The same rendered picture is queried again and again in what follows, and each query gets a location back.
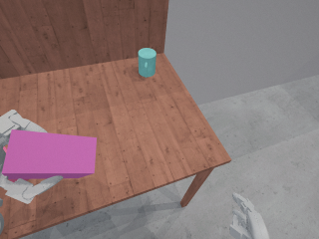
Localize robot right hand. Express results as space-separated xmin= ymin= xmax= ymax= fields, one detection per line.
xmin=229 ymin=192 xmax=270 ymax=239

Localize robot left hand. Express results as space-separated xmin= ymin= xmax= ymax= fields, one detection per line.
xmin=0 ymin=110 xmax=64 ymax=204

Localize table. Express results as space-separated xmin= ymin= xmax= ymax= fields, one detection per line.
xmin=0 ymin=0 xmax=232 ymax=239

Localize sponge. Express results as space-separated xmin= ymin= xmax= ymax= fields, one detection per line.
xmin=2 ymin=129 xmax=97 ymax=179

